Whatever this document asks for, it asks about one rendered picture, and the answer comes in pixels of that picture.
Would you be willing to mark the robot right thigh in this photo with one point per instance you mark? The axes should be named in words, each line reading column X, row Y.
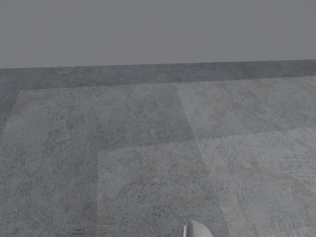
column 195, row 229

